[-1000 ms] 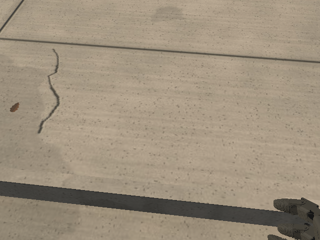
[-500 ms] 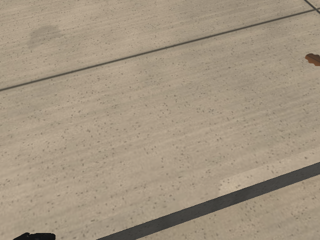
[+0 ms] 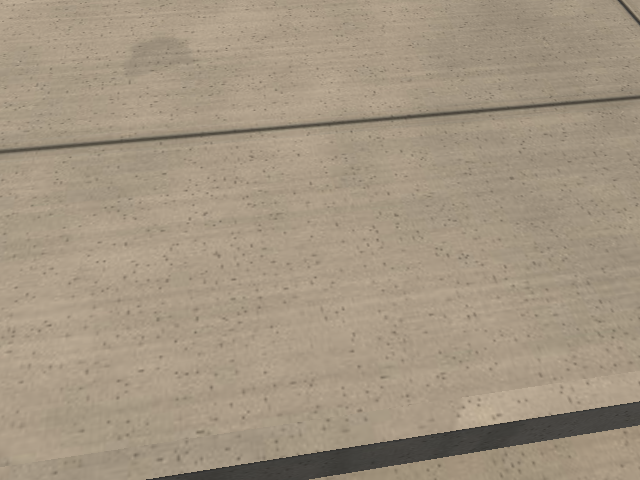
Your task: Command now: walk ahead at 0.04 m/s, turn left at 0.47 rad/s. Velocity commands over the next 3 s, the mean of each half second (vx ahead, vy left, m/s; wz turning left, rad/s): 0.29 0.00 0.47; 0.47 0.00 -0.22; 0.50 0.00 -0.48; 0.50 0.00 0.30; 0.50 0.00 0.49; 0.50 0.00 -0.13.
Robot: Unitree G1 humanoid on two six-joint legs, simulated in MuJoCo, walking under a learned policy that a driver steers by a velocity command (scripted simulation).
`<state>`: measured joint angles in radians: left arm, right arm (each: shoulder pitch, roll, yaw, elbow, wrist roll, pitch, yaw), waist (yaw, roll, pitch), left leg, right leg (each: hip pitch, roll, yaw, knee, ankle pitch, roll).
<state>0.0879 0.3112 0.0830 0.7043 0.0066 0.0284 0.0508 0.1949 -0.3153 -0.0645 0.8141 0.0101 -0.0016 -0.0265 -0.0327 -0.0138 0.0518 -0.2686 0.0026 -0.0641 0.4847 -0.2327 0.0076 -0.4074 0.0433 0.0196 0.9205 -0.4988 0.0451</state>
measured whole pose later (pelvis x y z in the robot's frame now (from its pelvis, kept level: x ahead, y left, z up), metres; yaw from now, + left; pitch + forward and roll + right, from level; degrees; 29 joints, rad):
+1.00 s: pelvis +0.31 +0.11 -0.01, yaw +6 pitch +2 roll +0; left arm 0.18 0.16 -0.01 0.68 -0.03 0.00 0.01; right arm 0.51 -0.16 0.00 0.99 -0.03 -0.02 -0.03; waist -0.03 -0.01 0.02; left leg 0.02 0.03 0.20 0.35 -0.39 0.00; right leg -1.29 -0.03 0.03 2.06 -0.36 0.00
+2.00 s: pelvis +0.95 +0.12 +0.16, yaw +3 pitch +3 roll +0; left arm 0.10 0.29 0.01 0.63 0.03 -0.11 0.00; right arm 0.37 -0.26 -0.04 0.72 0.01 -0.06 0.01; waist -0.05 -0.03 0.02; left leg -0.17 -0.15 -0.10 0.30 -0.17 0.12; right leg -0.73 -0.09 0.10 0.93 -0.14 0.06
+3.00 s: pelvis +1.46 +0.25 +0.15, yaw +11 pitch +1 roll +2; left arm 0.18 0.30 0.07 0.76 -0.02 -0.03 -0.01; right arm 0.35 -0.26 -0.07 0.80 -0.02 -0.09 0.00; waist -0.05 -0.05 0.00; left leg -0.06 -0.02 0.17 0.26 -0.22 0.03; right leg -0.70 -0.09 0.07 0.94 -0.08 0.02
